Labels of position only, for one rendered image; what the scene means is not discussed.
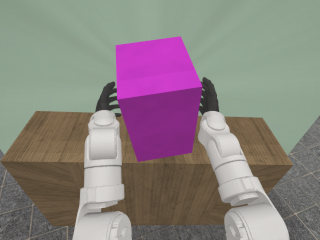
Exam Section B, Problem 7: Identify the right robot upper arm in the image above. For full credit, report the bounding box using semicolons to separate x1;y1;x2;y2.
224;202;289;240

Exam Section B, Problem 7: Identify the carton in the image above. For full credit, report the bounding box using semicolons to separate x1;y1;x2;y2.
115;36;203;162

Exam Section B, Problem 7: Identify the left robot upper arm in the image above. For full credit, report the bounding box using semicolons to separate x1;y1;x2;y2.
73;211;132;240

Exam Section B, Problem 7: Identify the right robot hand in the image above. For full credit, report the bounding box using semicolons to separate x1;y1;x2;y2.
199;77;219;115

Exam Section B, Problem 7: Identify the left robot hand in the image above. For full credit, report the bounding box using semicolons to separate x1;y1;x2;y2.
95;81;121;117

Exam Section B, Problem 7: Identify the pedestal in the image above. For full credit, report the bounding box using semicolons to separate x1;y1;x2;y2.
0;111;293;226

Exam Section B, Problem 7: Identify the left robot forearm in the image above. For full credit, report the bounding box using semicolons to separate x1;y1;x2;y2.
72;110;125;240

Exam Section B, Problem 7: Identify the right robot forearm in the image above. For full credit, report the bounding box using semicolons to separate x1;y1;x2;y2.
198;111;290;240

